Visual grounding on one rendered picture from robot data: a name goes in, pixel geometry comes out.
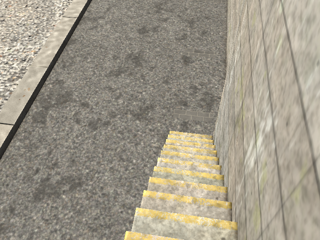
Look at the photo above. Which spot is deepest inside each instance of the stairs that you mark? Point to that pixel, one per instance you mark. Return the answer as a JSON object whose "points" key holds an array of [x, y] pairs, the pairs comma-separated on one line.
{"points": [[185, 198]]}

